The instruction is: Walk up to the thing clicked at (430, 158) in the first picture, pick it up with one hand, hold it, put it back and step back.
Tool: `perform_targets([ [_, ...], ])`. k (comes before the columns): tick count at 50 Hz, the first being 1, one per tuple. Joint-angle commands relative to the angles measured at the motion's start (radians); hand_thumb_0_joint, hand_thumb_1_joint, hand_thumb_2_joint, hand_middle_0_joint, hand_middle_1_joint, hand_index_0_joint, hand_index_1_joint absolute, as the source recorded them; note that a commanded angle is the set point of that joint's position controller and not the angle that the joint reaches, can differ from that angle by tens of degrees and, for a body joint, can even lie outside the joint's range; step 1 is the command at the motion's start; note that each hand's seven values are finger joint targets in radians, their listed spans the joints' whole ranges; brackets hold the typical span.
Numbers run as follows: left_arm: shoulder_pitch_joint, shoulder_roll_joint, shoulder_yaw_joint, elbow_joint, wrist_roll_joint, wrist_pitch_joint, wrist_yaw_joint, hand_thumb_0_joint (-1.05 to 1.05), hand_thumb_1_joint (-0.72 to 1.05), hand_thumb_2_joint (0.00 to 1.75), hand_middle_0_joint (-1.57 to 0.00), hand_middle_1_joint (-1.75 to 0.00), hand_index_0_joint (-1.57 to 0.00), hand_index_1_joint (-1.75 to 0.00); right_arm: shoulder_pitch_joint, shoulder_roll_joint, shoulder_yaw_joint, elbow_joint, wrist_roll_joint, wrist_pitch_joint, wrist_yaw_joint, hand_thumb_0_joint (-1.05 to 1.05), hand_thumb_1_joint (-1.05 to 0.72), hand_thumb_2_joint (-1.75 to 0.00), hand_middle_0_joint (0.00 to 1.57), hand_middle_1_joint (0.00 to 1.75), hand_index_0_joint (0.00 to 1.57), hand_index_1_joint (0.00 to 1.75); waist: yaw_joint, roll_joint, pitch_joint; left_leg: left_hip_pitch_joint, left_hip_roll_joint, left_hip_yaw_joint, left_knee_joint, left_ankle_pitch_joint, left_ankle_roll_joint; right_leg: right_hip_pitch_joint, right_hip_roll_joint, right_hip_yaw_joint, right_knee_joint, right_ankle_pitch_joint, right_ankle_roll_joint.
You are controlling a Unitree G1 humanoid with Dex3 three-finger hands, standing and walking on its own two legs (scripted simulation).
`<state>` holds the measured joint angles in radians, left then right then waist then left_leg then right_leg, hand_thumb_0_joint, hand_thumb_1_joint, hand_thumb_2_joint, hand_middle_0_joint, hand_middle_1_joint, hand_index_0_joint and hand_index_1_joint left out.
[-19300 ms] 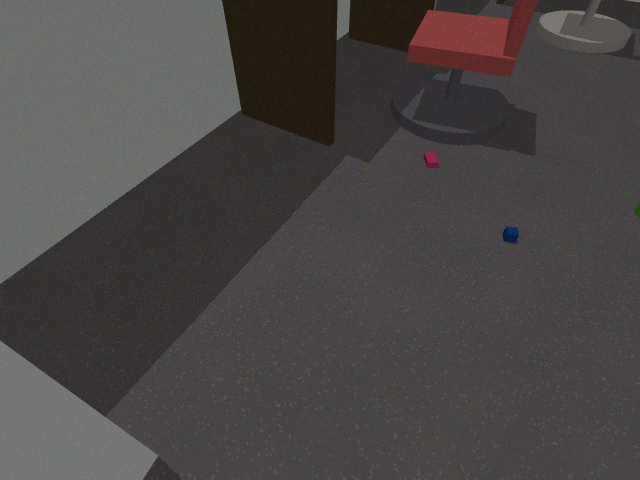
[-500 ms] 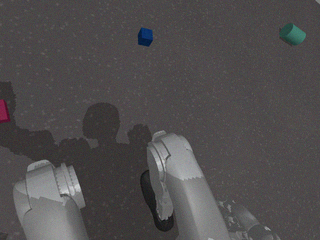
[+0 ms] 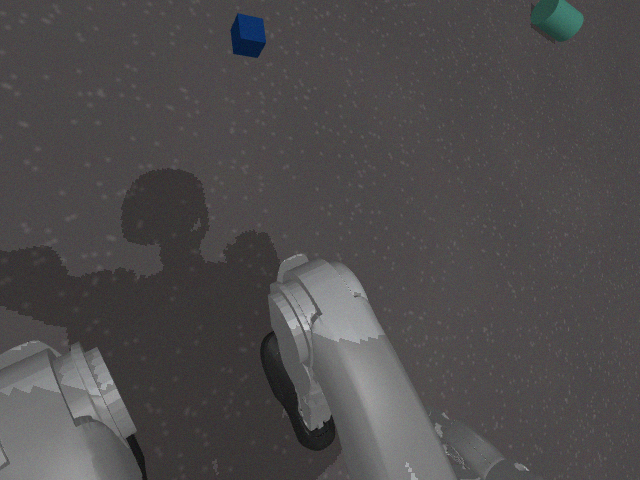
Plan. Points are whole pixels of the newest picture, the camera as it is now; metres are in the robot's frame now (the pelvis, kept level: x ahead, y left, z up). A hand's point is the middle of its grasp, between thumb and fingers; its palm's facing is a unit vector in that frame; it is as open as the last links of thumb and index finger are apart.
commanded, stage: rest palm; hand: left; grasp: from above
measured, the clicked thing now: out of the picture +0.44 +0.35 -0.29
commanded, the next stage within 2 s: close in 0.94 s
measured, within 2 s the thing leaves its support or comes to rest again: neither
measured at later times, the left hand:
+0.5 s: hand out of the picture +0.42 +0.33 -0.24, palm faces -0.42 -0.11 -0.90, open 14.4 cm
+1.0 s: hand out of the picture +0.42 +0.35 -0.26, palm faces -0.47 -0.15 -0.87, open 14.2 cm
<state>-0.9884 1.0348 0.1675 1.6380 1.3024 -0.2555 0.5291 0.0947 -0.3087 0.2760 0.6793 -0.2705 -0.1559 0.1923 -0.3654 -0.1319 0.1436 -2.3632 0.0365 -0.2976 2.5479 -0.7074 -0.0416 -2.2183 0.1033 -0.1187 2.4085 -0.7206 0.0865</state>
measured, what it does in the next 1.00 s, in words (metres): stands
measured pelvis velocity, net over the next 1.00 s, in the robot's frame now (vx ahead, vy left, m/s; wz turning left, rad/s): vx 0.00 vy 0.01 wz -0.02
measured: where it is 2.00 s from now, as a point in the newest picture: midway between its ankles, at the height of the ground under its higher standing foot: (225, 451)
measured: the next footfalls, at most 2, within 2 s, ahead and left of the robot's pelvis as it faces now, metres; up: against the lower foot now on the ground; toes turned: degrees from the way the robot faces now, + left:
none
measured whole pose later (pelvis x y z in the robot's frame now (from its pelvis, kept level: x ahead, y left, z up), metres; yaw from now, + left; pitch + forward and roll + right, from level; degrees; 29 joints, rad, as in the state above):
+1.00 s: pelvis +0.00 +0.01 +0.00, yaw -1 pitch +26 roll -15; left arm -0.99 1.06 0.09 1.67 1.27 -0.28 0.55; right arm 0.04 -0.32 0.33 0.67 -0.29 -0.20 0.23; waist -0.35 -0.17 0.19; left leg -2.35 0.03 -0.32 2.57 -0.71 -0.03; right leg -2.18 0.10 -0.14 2.40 -0.72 0.09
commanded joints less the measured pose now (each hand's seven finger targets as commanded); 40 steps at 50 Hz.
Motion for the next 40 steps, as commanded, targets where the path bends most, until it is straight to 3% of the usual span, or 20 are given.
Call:
perform_targets([
  [1, -0.206, 0.270, 0.025, -0.148, -0.034, -0.021, 0.018, 0.00, -0.57, 1.02, -0.09, -0.89, -0.06, -0.92, 0.187, -0.322, -0.093, 0.007, -0.001, 0.004, -0.006, 0.00, -0.90, -0.90, 0.20, 0.30, 0.20, 0.30, -0.010, 0.519, -0.663, 0.548, 0.023, 0.153, -0.212, 0.309, 0.048, 0.354, 0.011, -0.142, -0.212, 0.375, -0.096],
  [5, -0.194, 0.263, 0.019, -0.147, -0.024, -0.059, 0.017, 0.00, -0.59, 1.04, -0.08, -0.90, -0.05, -0.93, 0.174, -0.316, -0.085, 0.010, -0.011, 0.020, -0.007, 0.00, -0.90, -0.90, 0.20, 0.30, 0.20, 0.30, -0.013, 0.523, -0.661, 0.550, 0.027, 0.138, -0.219, 0.284, 0.045, 0.353, 0.015, -0.155, -0.213, 0.349, -0.097],
  [6, -0.208, 0.243, -0.002, -0.140, -0.026, -0.065, 0.016, 0.00, -0.59, 1.04, -0.08, -0.90, -0.05, -0.93, 0.172, -0.318, -0.084, 0.001, -0.013, 0.019, -0.007, 0.00, -0.90, -0.90, 0.20, 0.30, 0.20, 0.30, -0.023, 0.505, -0.643, 0.538, 0.025, 0.142, -0.208, 0.264, 0.047, 0.340, 0.012, -0.154, -0.211, 0.337, -0.097],
  [11, -0.218, 0.241, -0.018, -0.117, -0.011, -0.095, 0.054, 0.00, -0.58, 1.06, -0.08, -0.90, -0.05, -0.94, 0.142, -0.326, -0.079, 0.011, -0.017, 0.023, -0.013, 0.00, -0.89, -0.90, 0.20, 0.30, 0.20, 0.30, -0.022, 0.501, -0.621, 0.527, 0.029, 0.133, -0.228, 0.193, 0.047, 0.315, 0.018, -0.165, -0.221, 0.281, -0.093],
  [12, -0.227, 0.215, -0.050, -0.111, -0.001, -0.097, 0.060, 0.00, -0.58, 1.04, -0.08, -0.91, -0.05, -0.94, 0.130, -0.331, -0.081, 0.003, -0.017, 0.019, -0.014, 0.00, -0.89, -0.90, 0.20, 0.30, 0.20, 0.30, -0.027, 0.503, -0.609, 0.514, 0.026, 0.137, -0.226, 0.178, 0.049, 0.308, 0.017, -0.162, -0.220, 0.274, -0.094],
  [13, -0.219, 0.232, -0.040, -0.100, 0.003, -0.096, 0.070, 0.00, -0.57, 1.04, -0.07, -0.92, -0.05, -0.95, 0.135, -0.329, -0.076, 0.006, -0.020, 0.018, -0.013, 0.00, -0.89, -0.90, 0.20, 0.30, 0.20, 0.30, -0.024, 0.497, -0.608, 0.516, 0.026, 0.136, -0.230, 0.175, 0.048, 0.312, 0.018, -0.161, -0.219, 0.269, -0.095],
  [14, -0.237, 0.200, -0.070, -0.108, 0.009, -0.095, 0.078, 0.00, -0.58, 1.04, -0.07, -0.92, -0.04, -0.95, 0.125, -0.328, -0.078, 0.003, -0.018, 0.014, -0.013, 0.00, -0.89, -0.90, 0.20, 0.30, 0.20, 0.30, -0.023, 0.499, -0.602, 0.521, 0.026, 0.139, -0.234, 0.169, 0.046, 0.297, 0.018, -0.161, -0.218, 0.262, -0.095],
  [15, -0.231, 0.220, -0.050, -0.088, 0.009, -0.094, 0.093, 0.00, -0.57, 1.04, -0.07, -0.92, -0.05, -0.95, 0.121, -0.332, -0.074, 0.007, -0.018, 0.013, -0.013, 0.00, -0.89, -0.90, 0.20, 0.30, 0.20, 0.30, -0.024, 0.491, -0.601, 0.514, 0.027, 0.133, -0.232, 0.173, 0.046, 0.295, 0.021, -0.168, -0.217, 0.266, -0.095],
  [17, -0.233, 0.191, -0.073, -0.081, 0.003, -0.087, 0.116, 0.00, -0.57, 1.04, -0.07, -0.91, -0.04, -0.94, 0.106, -0.337, -0.076, 0.012, -0.017, 0.002, -0.013, 0.00, -0.89, -0.90, 0.20, 0.30, 0.20, 0.30, -0.024, 0.484, -0.600, 0.521, 0.025, 0.132, -0.233, 0.176, 0.044, 0.283, 0.021, -0.172, -0.216, 0.265, -0.096],
  [21, -0.218, 0.199, -0.083, -0.030, 0.019, -0.055, 0.163, 0.00, -0.55, 1.02, -0.09, -0.90, -0.06, -0.93, 0.091, -0.340, -0.069, 0.020, -0.018, -0.012, -0.013, 0.00, -0.90, -0.90, 0.20, 0.30, 0.20, 0.30, -0.014, 0.475, -0.595, 0.497, 0.027, 0.140, -0.237, 0.166, 0.042, 0.290, 0.027, -0.164, -0.222, 0.262, -0.097],
  [22, -0.228, 0.193, -0.086, -0.028, 0.022, -0.044, 0.170, 0.00, -0.55, 1.01, -0.08, -0.91, -0.06, -0.93, 0.098, -0.342, -0.068, 0.015, -0.020, -0.016, -0.009, 0.00, -0.89, -0.90, 0.20, 0.30, 0.20, 0.30, -0.025, 0.481, -0.591, 0.502, 0.026, 0.138, -0.234, 0.173, 0.043, 0.285, 0.025, -0.167, -0.217, 0.271, -0.095],
  [26, -0.246, 0.195, -0.086, -0.025, 0.003, -0.006, 0.189, 0.00, -0.53, 0.99, -0.10, -0.90, -0.08, -0.92, 0.080, -0.348, -0.067, 0.016, -0.016, -0.036, -0.005, 0.00, -0.90, -0.90, 0.20, 0.30, 0.20, 0.30, -0.024, 0.510, -0.584, 0.517, 0.031, 0.134, -0.255, 0.158, 0.037, 0.273, 0.027, -0.170, -0.218, 0.255, -0.099],
  [31, -0.255, 0.205, -0.089, -0.026, -0.017, 0.026, 0.174, 0.00, -0.51, 0.97, -0.10, -0.91, -0.09, -0.93, 0.089, -0.353, -0.059, -0.004, -0.012, -0.063, 0.010, 0.00, -0.90, -0.90, 0.20, 0.30, 0.20, 0.30, -0.029, 0.509, -0.596, 0.518, 0.031, 0.134, -0.234, 0.166, 0.044, 0.285, 0.022, -0.165, -0.210, 0.270, -0.093],
  [34, -0.261, 0.274, -0.039, -0.042, -0.025, 0.031, 0.163, 0.00, -0.52, 0.97, -0.11, -0.91, -0.09, -0.93, 0.095, -0.366, -0.062, -0.004, -0.006, -0.067, 0.009, 0.00, -0.90, -0.90, 0.20, 0.30, 0.20, 0.30, -0.023, 0.529, -0.626, 0.539, 0.034, 0.123, -0.240, 0.200, 0.040, 0.312, 0.023, -0.164, -0.204, 0.296, -0.096],
  [38, -0.234, 0.220, -0.056, -0.029, -0.043, 0.027, 0.124, 0.00, -0.53, 0.97, -0.09, -0.93, -0.08, -0.94, 0.101, -0.353, -0.061, -0.001, -0.014, -0.072, 0.021, 0.00, -0.90, -0.90, 0.20, 0.30, 0.20, 0.30, -0.036, 0.557, -0.616, 0.559, 0.035, 0.119, -0.232, 0.241, 0.033, 0.316, 0.021, -0.172, -0.186, 0.327, -0.095],
  [39, -0.242, 0.246, -0.032, -0.042, -0.052, 0.020, 0.119, 0.00, -0.54, 0.98, -0.08, -0.94, -0.06, -0.96, 0.108, -0.355, -0.058, 0.007, -0.014, -0.069, 0.022, 0.00, -0.90, -0.91, 0.20, 0.30, 0.20, 0.30, -0.037, 0.555, -0.617, 0.557, 0.037, 0.110, -0.237, 0.254, 0.032, 0.319, 0.021, -0.178, -0.190, 0.336, -0.094],
  [40, -0.226, 0.234, -0.044, -0.037, -0.043, 0.022, 0.102, 0.00, -0.53, 0.98, -0.08, -0.95, -0.06, -0.96, 0.114, -0.348, -0.052, -0.002, -0.016, -0.068, 0.027, 0.00, -0.90, -0.90, 0.20, 0.30, 0.20, 0.30, -0.040, 0.551, -0.609, 0.560, 0.034, 0.115, -0.225, 0.264, 0.034, 0.318, 0.019, -0.177, -0.183, 0.346, -0.093],
])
